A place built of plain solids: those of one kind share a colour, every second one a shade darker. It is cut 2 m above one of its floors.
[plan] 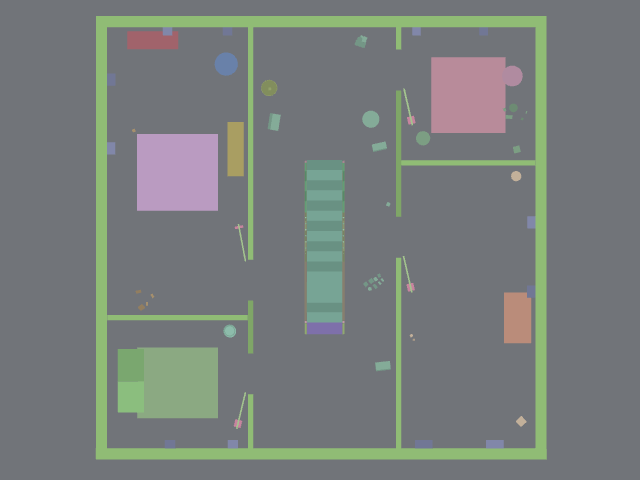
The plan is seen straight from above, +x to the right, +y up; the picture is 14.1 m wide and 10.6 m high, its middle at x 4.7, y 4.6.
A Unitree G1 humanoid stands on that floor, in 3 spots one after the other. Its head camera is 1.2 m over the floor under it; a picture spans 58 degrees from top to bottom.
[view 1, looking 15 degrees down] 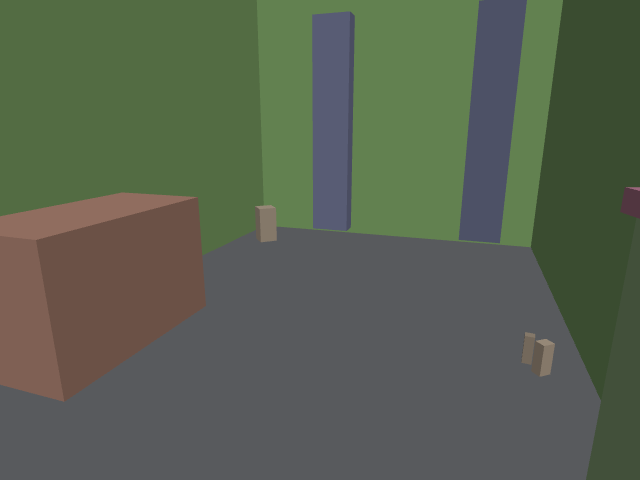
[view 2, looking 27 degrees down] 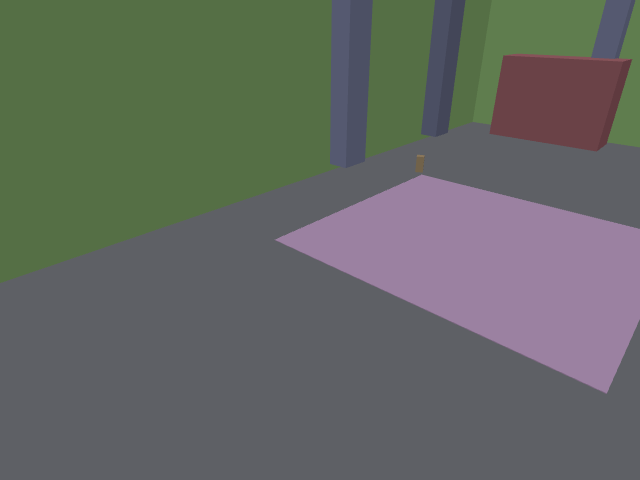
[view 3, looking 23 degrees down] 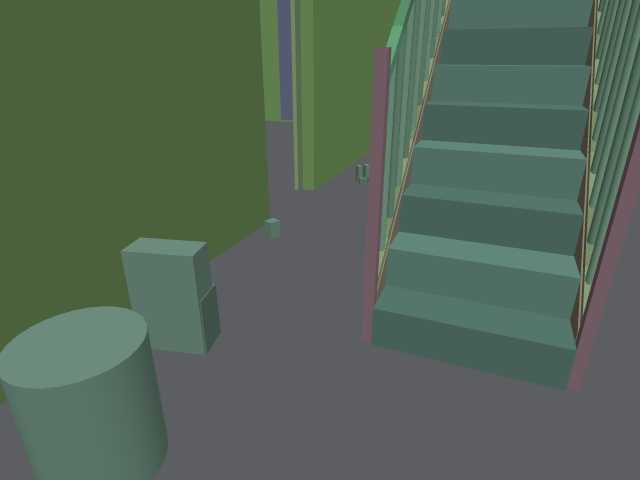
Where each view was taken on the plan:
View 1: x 7.13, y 4.66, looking -71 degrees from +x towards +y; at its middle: ground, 4.64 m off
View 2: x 2.47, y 3.71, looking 133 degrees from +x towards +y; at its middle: laid_rug_rug_dining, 2.63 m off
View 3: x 4.80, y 7.95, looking -68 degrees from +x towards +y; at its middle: ground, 3.07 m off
